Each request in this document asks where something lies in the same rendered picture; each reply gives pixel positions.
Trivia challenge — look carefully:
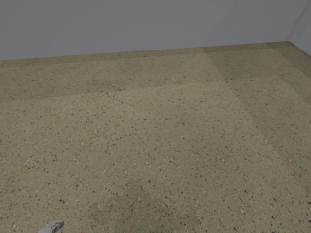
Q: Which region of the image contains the robot left hand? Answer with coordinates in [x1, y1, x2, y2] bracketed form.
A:
[38, 220, 64, 233]

